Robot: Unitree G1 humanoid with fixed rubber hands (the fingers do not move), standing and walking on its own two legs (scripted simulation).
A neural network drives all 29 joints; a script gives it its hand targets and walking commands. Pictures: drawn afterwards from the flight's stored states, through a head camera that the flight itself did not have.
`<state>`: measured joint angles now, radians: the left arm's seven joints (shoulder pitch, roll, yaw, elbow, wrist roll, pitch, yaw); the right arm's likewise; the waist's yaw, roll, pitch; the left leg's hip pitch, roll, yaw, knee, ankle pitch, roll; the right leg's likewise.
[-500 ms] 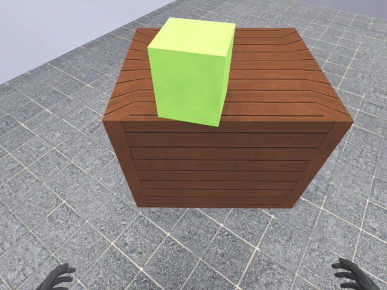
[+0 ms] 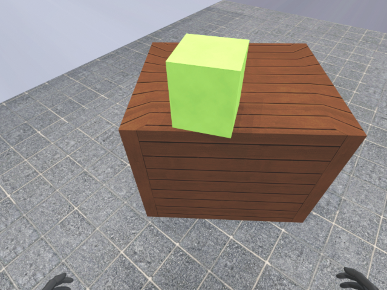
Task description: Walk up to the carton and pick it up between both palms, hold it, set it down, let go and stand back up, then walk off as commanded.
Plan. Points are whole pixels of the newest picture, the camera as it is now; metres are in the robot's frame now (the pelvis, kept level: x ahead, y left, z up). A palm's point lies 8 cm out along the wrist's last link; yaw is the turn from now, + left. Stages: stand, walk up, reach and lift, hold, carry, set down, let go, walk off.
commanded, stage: walk up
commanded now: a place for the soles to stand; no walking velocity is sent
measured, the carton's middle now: (208, 86) +0.73 -0.01 +0.03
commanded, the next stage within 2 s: none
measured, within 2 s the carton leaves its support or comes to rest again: neither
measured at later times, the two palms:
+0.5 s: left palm (45, 271) +0.18 +0.34 -0.07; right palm (358, 259) +0.22 -0.33 -0.07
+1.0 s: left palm (76, 214) +0.33 +0.33 -0.09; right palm (345, 214) +0.32 -0.34 -0.06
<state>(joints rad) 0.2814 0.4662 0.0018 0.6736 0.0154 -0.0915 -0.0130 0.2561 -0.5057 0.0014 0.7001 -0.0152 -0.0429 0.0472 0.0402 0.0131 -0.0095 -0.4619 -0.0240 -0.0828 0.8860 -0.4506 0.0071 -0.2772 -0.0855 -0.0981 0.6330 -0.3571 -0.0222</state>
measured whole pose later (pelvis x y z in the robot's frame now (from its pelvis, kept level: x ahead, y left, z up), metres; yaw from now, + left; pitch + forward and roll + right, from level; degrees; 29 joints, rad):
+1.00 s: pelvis +0.25 +0.01 -0.01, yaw +0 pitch -2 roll +1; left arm 0.34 0.51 0.00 0.67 0.00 -0.07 -0.04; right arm 0.40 -0.54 0.00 0.70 -0.02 -0.08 0.03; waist 0.03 -0.07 0.07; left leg -0.31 0.01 -0.03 0.71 -0.37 0.01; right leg -0.42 -0.04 0.00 0.71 -0.31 -0.02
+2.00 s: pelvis +0.33 +0.02 -0.01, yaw +0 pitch +0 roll +0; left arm 0.34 0.47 0.00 0.68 0.00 -0.06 0.00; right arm 0.17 -0.47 0.00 0.70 -0.02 -0.05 0.01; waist 0.03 0.00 -0.01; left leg -0.39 0.01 -0.02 0.72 -0.34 0.00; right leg -0.36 -0.02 0.00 0.73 -0.37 -0.01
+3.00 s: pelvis +0.36 +0.00 -0.01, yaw -1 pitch +0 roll +0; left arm 0.34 0.46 0.00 0.68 0.01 -0.07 0.00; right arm 0.21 -0.47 0.00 0.70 -0.02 -0.05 0.01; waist 0.03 0.00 0.01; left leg -0.36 0.02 -0.02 0.69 -0.34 0.00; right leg -0.36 -0.01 0.00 0.71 -0.35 -0.01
